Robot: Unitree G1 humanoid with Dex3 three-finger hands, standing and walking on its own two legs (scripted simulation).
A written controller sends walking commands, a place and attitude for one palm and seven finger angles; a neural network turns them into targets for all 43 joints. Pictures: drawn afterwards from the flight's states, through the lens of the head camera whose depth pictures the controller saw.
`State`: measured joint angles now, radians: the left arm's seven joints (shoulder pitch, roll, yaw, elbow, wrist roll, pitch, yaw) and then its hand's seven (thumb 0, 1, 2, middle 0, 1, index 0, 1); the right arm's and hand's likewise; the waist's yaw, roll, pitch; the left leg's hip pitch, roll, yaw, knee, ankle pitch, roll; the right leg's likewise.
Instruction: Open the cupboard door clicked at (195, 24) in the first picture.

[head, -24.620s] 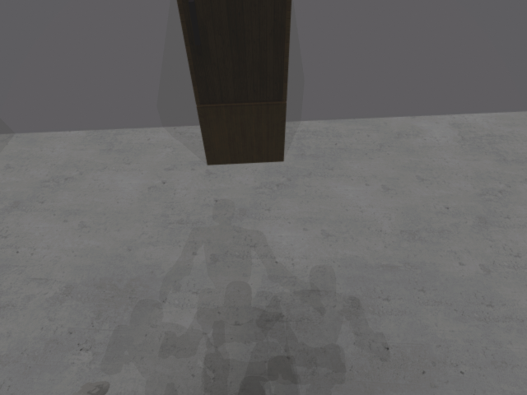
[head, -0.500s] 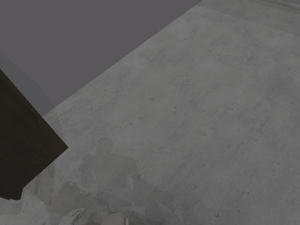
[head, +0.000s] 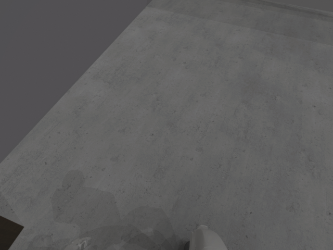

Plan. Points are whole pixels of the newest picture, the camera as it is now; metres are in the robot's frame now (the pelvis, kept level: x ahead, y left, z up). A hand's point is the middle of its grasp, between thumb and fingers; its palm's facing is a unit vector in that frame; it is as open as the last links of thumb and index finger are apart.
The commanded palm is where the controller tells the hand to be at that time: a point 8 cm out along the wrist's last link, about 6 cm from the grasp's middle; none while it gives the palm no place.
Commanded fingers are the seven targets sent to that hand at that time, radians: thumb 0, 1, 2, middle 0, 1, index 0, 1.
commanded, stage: walk to a spot facing it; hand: left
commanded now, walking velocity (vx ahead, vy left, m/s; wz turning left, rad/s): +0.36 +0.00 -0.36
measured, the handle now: out of the picture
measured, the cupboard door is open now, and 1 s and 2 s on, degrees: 48 48 48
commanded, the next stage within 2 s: turn to face it in 0.90 s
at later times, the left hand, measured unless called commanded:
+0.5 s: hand (129, 201) +0.26 +0.12 -0.17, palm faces -0.06 -0.98 -0.20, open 7.2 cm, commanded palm none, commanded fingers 0.00 0.90 0.90 -0.20 -0.30 -0.20 -0.30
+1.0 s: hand (154, 110) +0.62 +0.07 -0.16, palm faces -0.29 -0.93 -0.25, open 7.3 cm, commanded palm none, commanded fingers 0.00 0.90 0.90 -0.20 -0.30 -0.20 -0.30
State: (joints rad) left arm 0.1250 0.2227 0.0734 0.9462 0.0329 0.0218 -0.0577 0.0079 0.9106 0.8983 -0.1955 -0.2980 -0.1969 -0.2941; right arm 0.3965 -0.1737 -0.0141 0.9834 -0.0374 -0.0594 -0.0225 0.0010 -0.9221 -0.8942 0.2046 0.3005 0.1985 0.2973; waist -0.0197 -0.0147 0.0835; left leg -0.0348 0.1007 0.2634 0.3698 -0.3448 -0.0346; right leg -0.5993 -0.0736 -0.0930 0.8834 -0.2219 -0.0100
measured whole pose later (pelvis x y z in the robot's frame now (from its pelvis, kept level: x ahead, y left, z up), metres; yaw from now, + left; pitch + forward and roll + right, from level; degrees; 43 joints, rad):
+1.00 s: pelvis +0.48 -0.11 +0.00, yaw -17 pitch +1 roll +2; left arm 0.16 0.22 0.07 1.01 0.03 0.00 -0.03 0.01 0.93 0.90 -0.20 -0.30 -0.20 -0.29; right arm 0.40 -0.20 -0.04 1.08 -0.04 -0.04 -0.01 0.00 -0.93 -0.89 0.20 0.30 0.20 0.30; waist -0.03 0.01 0.06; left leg -0.05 0.09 0.26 0.40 -0.34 -0.05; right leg -0.50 -0.09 -0.10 0.69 -0.20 -0.02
